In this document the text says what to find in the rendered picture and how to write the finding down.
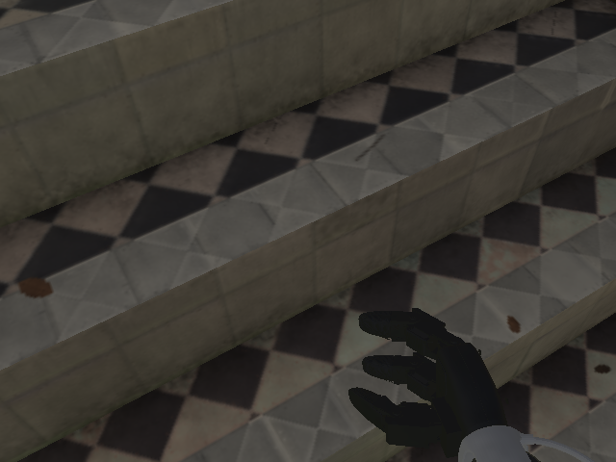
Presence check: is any robot right forearm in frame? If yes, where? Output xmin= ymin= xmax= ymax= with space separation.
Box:
xmin=458 ymin=425 xmax=541 ymax=462

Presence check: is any right robot hand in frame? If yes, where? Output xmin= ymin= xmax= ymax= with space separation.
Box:
xmin=348 ymin=308 xmax=509 ymax=458

